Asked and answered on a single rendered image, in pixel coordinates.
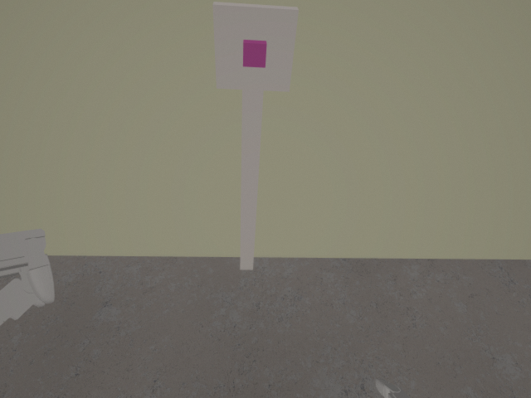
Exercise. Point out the panel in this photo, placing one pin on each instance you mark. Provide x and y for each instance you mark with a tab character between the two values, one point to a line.
233	23

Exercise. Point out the robot right hand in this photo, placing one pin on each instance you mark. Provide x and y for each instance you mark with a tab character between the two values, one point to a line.
388	390

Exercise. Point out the button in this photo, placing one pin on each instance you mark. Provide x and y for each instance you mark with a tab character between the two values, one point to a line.
254	53

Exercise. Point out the robot left hand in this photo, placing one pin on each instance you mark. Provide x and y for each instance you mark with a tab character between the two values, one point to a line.
22	253

